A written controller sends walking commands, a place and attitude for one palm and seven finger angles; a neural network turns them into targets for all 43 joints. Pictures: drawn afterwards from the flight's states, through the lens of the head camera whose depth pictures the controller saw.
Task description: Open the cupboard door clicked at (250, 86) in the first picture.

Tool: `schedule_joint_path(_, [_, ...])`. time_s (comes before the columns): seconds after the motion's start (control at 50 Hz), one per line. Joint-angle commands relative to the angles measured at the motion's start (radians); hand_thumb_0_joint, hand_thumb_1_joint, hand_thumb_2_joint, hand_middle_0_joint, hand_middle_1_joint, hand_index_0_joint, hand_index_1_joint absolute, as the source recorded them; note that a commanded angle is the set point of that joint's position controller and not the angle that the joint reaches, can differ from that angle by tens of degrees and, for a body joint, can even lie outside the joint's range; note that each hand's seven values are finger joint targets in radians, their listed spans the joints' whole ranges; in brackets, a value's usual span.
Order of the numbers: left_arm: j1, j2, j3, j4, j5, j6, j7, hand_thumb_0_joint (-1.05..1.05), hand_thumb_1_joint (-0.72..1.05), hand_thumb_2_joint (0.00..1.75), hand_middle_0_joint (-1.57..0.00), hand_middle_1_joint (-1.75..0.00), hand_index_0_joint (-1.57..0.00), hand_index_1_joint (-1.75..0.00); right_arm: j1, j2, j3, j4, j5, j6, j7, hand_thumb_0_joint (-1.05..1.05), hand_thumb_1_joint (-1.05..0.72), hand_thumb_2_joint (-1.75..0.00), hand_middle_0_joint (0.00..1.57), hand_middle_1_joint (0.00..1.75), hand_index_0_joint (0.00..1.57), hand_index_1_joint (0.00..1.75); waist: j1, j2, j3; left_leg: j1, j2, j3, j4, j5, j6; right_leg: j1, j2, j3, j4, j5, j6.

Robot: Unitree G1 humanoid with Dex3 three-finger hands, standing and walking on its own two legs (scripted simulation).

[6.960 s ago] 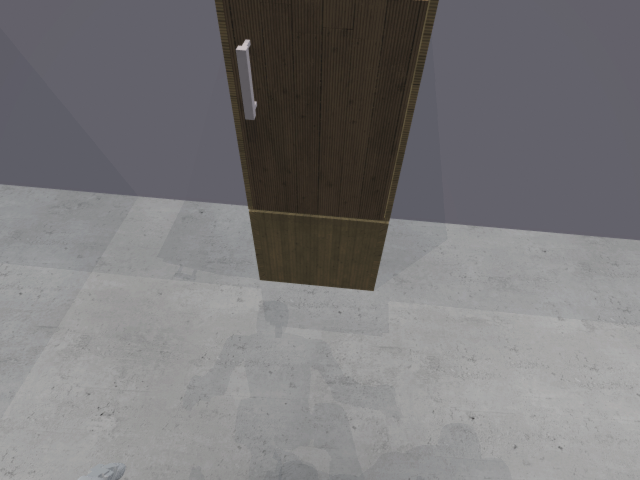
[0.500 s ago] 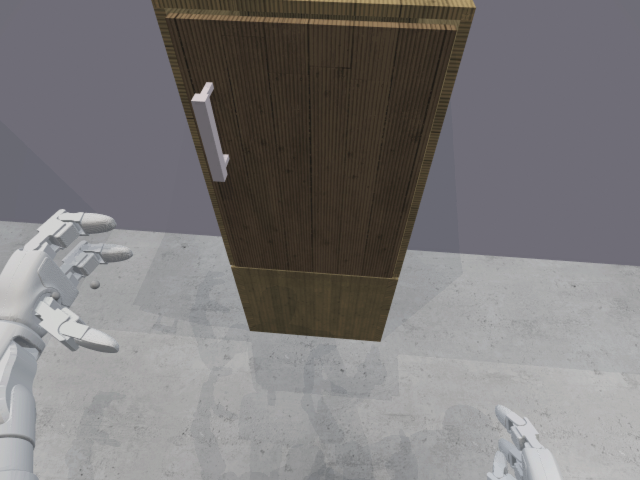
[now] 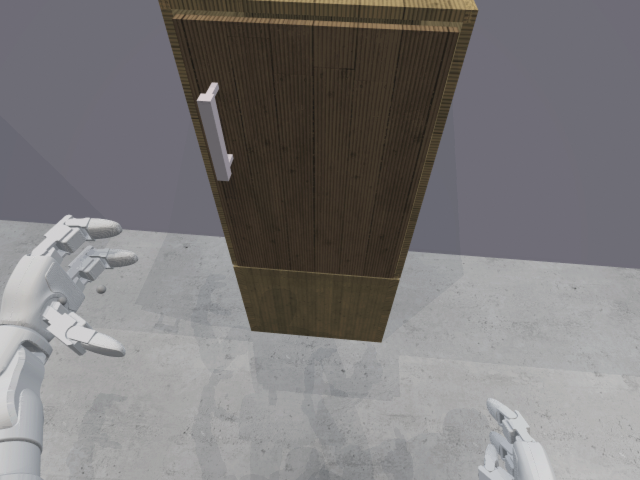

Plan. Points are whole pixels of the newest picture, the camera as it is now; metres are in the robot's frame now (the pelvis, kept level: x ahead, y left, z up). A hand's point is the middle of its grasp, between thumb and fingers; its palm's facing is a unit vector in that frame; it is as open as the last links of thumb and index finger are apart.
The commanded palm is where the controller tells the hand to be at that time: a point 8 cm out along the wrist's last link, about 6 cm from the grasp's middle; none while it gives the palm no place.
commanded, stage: move the hooked fingers beside the handle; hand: left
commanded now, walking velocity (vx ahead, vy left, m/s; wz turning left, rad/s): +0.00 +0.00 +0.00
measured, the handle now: (219, 133) +0.62 +0.22 +0.09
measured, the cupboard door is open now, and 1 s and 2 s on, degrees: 0 0 0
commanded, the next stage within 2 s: none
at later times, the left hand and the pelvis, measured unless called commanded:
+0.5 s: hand (135, 235) +0.37 +0.27 +0.10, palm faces -0.02 -1.00 +0.00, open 14.0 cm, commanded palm +0.35 +0.32 +0.10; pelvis -0.01 +0.00 -0.01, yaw -1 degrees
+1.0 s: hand (154, 193) +0.45 +0.27 +0.10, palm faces -0.03 -1.00 +0.00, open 14.0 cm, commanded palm +0.45 +0.32 +0.09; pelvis +0.00 +0.01 -0.02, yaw -1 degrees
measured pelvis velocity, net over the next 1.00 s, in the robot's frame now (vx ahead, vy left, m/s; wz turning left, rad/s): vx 0.00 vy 0.01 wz -0.02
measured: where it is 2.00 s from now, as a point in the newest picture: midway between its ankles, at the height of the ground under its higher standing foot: outside the picture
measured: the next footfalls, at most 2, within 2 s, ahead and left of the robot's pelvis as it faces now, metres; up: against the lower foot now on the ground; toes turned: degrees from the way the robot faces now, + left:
none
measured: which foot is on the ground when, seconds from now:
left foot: down 0.00-1.00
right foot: down 0.00-1.00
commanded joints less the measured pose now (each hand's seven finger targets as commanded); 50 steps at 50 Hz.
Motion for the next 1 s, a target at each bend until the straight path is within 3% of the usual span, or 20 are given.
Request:
schedule_joint_path(0.0, [-0.330, 0.272, 0.075, -0.190, -0.022, -0.069, 0.002, 0.00, -0.50, 0.30, -0.30, -1.20, -0.30, -1.20, -0.041, -0.149, -0.058, -0.127, 0.007, -0.051, -0.021, 0.00, -0.90, -0.90, 0.20, 0.30, 0.20, 0.30, -0.026, 0.041, -0.208, 0.010, -0.048, -0.008, -0.122, 0.221, 0.027, 0.135, 0.043, 0.025, -0.080, 0.163, -0.027])
schedule_joint_path(0.02, [-0.361, 0.289, 0.083, -0.175, -0.021, -0.070, 0.003, 0.00, -0.50, 0.30, -0.30, -1.20, -0.30, -1.20, -0.038, -0.151, -0.055, -0.126, 0.004, -0.050, -0.023, 0.00, -0.90, -0.90, 0.20, 0.30, 0.20, 0.30, -0.027, 0.032, -0.193, 0.001, -0.048, -0.010, -0.119, 0.219, 0.026, 0.136, 0.046, 0.028, -0.077, 0.156, -0.030])
schedule_joint_path(0.04, [-0.400, 0.276, 0.061, -0.167, -0.015, -0.072, 0.000, 0.00, -0.50, 0.30, -0.30, -1.20, -0.30, -1.20, -0.040, -0.149, -0.055, -0.122, 0.006, -0.049, -0.025, 0.00, -0.90, -0.90, 0.20, 0.30, 0.20, 0.30, -0.033, 0.070, -0.204, 0.011, -0.049, -0.010, -0.119, 0.213, 0.027, 0.123, 0.043, 0.030, -0.078, 0.152, -0.031])
schedule_joint_path(0.1, [-0.454, 0.266, 0.033, -0.112, 0.004, -0.079, 0.003, 0.00, -0.50, 0.30, -0.30, -1.20, -0.30, -1.20, -0.027, -0.151, -0.056, -0.111, 0.006, -0.048, -0.031, 0.00, -0.90, -0.90, 0.20, 0.30, 0.20, 0.30, -0.043, 0.062, -0.222, 0.017, -0.049, -0.012, -0.118, 0.200, 0.026, 0.104, 0.040, 0.027, -0.076, 0.136, -0.030])
schedule_joint_path(0.24, [-0.571, 0.352, 0.073, 0.033, 0.030, -0.094, 0.006, 0.00, -0.50, 0.30, -0.30, -1.20, -0.30, -1.20, 0.002, -0.164, -0.055, -0.101, 0.001, -0.023, -0.020, 0.00, -0.90, -0.90, 0.20, 0.30, 0.20, 0.30, -0.036, 0.053, -0.269, -0.029, -0.048, -0.012, -0.102, 0.221, 0.024, 0.127, 0.038, 0.035, -0.053, 0.163, -0.035])
schedule_joint_path(0.28, [-0.585, 0.351, 0.068, 0.056, 0.040, -0.099, 0.009, 0.00, -0.50, 0.30, -0.30, -1.20, -0.30, -1.20, 0.014, -0.164, -0.058, -0.103, 0.001, -0.015, -0.015, 0.00, -0.90, -0.90, 0.20, 0.30, 0.20, 0.30, -0.035, 0.088, -0.285, -0.023, -0.048, -0.011, -0.099, 0.234, 0.022, 0.111, 0.038, 0.031, -0.044, 0.175, -0.037])
schedule_joint_path(0.36, [-0.629, 0.343, 0.052, 0.101, 0.046, -0.111, 0.012, 0.00, -0.50, 0.30, -0.30, -1.20, -0.30, -1.20, 0.040, -0.170, -0.063, -0.107, 0.001, 0.003, -0.004, 0.00, -0.90, -0.90, 0.20, 0.30, 0.20, 0.30, -0.042, 0.063, -0.307, -0.029, -0.045, -0.009, -0.090, 0.263, 0.023, 0.108, 0.044, 0.031, -0.032, 0.212, -0.035])
schedule_joint_path(0.42, [-0.676, 0.395, 0.084, 0.173, 0.055, -0.115, 0.018, 0.00, -0.50, 0.30, -0.30, -1.20, -0.30, -1.20, 0.063, -0.182, -0.065, -0.096, -0.002, 0.022, -0.002, 0.00, -0.90, -0.90, 0.20, 0.30, 0.20, 0.30, -0.049, 0.041, -0.287, -0.067, -0.044, -0.008, -0.084, 0.235, 0.024, 0.097, 0.047, 0.035, -0.029, 0.187, -0.036])
schedule_joint_path(0.46, [-0.723, 0.375, 0.056, 0.171, 0.066, -0.129, 0.019, 0.00, -0.50, 0.30, -0.30, -1.20, -0.30, -1.20, 0.073, -0.179, -0.068, -0.097, -0.002, 0.031, 0.002, 0.00, -0.90, -0.90, 0.20, 0.30, 0.20, 0.30, -0.055, 0.051, -0.318, -0.061, -0.044, -0.007, -0.083, 0.244, 0.026, 0.098, 0.045, 0.036, -0.024, 0.203, -0.033])
schedule_joint_path(0.48, [-0.718, 0.402, 0.081, 0.183, 0.068, -0.135, 0.022, 0.00, -0.50, 0.30, -0.30, -1.20, -0.30, -1.20, 0.083, -0.182, -0.071, -0.095, -0.003, 0.036, 0.003, 0.00, -0.90, -0.90, 0.20, 0.30, 0.20, 0.30, -0.050, 0.056, -0.342, -0.064, -0.045, -0.003, -0.077, 0.250, 0.027, 0.109, 0.045, 0.043, -0.023, 0.212, -0.032])
schedule_joint_path(0.52, [-0.749, 0.442, 0.104, 0.215, 0.072, -0.144, 0.021, 0.00, -0.50, 0.30, -0.30, -1.20, -0.30, -1.20, 0.096, -0.188, -0.070, -0.090, -0.006, 0.050, 0.004, 0.00, -0.90, -0.90, 0.20, 0.30, 0.20, 0.30, -0.057, 0.046, -0.336, -0.085, -0.044, -0.003, -0.067, 0.255, 0.029, 0.111, 0.050, 0.045, -0.015, 0.221, -0.034])
schedule_joint_path(0.56, [-0.798, 0.438, 0.090, 0.255, 0.079, -0.153, 0.014, 0.00, -0.50, 0.30, -0.30, -1.20, -0.30, -1.20, 0.107, -0.187, -0.071, -0.082, -0.005, 0.060, 0.006, 0.00, -0.90, -0.90, 0.20, 0.30, 0.20, 0.30, -0.069, 0.040, -0.345, -0.098, -0.043, 0.002, -0.062, 0.242, 0.032, 0.103, 0.048, 0.051, -0.014, 0.221, -0.028])
schedule_joint_path(0.62, [-0.873, 0.458, 0.080, 0.295, 0.094, -0.171, 0.006, 0.00, -0.50, 0.30, -0.30, -1.20, -0.30, -1.20, 0.124, -0.190, -0.072, -0.073, -0.007, 0.076, 0.005, 0.00, -0.90, -0.90, 0.20, 0.30, 0.20, 0.30, -0.079, 0.087, -0.348, -0.097, -0.043, 0.003, -0.049, 0.257, 0.033, 0.079, 0.052, 0.050, -0.001, 0.231, -0.034])
schedule_joint_path(0.66, [-0.878, 0.479, 0.094, 0.338, 0.101, -0.177, 0.001, 0.00, -0.50, 0.30, -0.30, -1.20, -0.30, -1.20, 0.143, -0.193, -0.076, -0.065, -0.008, 0.087, 0.007, 0.00, -0.90, -0.90, 0.20, 0.30, 0.20, 0.30, -0.079, 0.063, -0.379, -0.102, -0.042, -0.003, -0.043, 0.273, 0.033, 0.086, 0.051, 0.049, 0.002, 0.249, -0.031])
schedule_joint_path(0.7, [-0.896, 0.482, 0.093, 0.363, 0.101, -0.182, -0.004, 0.00, -0.50, 0.30, -0.30, -1.20, -0.30, -1.20, 0.150, -0.194, -0.077, -0.061, -0.008, 0.097, 0.009, 0.00, -0.90, -0.90, 0.20, 0.30, 0.20, 0.30, -0.085, 0.080, -0.385, -0.108, -0.042, 0.005, -0.036, 0.265, 0.034, 0.076, 0.050, 0.054, 0.001, 0.249, -0.028])
schedule_joint_path(0.76, [-0.946, 0.505, 0.094, 0.441, 0.111, -0.179, -0.014, 0.00, -0.50, 0.30, -0.30, -1.20, -0.30, -1.20, 0.170, -0.200, -0.076, -0.049, -0.009, 0.117, 0.010, 0.00, -0.90, -0.90, 0.20, 0.30, 0.20, 0.30, -0.099, 0.044, -0.376, -0.139, -0.039, 0.001, -0.025, 0.263, 0.038, 0.063, 0.053, 0.054, 0.009, 0.259, -0.025])
schedule_joint_path(0.8, [-0.991, 0.515, 0.080, 0.456, 0.132, -0.183, -0.012, 0.00, -0.50, 0.30, -0.30, -1.20, -0.30, -1.20, 0.177, -0.201, -0.075, -0.049, -0.010, 0.129, 0.013, 0.00, -0.90, -0.90, 0.20, 0.30, 0.20, 0.30, -0.106, 0.084, -0.366, -0.139, -0.040, -0.002, -0.024, 0.257, 0.036, 0.029, 0.053, 0.048, 0.014, 0.239, -0.027])
schedule_joint_path(0.9, [-1.093, 0.567, 0.098, 0.496, 0.149, -0.200, -0.006, 0.00, -0.50, 0.30, -0.30, -1.20, -0.30, -1.20, 0.207, -0.208, -0.077, -0.035, -0.017, 0.156, 0.014, 0.00, -0.90, -0.90, 0.20, 0.30, 0.20, 0.30, -0.129, 0.076, -0.417, -0.146, -0.035, -0.005, 0.001, 0.267, 0.040, 0.018, 0.056, 0.053, 0.024, 0.248, -0.022])
schedule_joint_path(0.94, [-1.128, 0.576, 0.090, 0.520, 0.157, -0.198, -0.009, 0.00, -0.50, 0.30, -0.30, -1.20, -0.30, -1.20, 0.216, -0.206, -0.073, -0.032, -0.018, 0.168, 0.015, 0.00, -0.90, -0.90, 0.20, 0.30, 0.20, 0.30, -0.138, 0.121, -0.427, -0.138, -0.034, -0.005, 0.011, 0.287, 0.039, -0.002, 0.058, 0.053, 0.034, 0.262, -0.024])
schedule_joint_path(0.98, [-1.134, 0.604, 0.099, 0.573, 0.175, -0.189, -0.004, 0.00, -0.50, 0.30, -0.30, -1.20, -0.30, -1.20, 0.231, -0.211, -0.073, -0.026, -0.019, 0.180, 0.015, 0.00, -0.90, -0.90, 0.20, 0.30, 0.20, 0.30, -0.147, 0.078, -0.414, -0.166, -0.031, -0.011, 0.016, 0.282, 0.041, -0.010, 0.059, 0.050, 0.036, 0.258, -0.022])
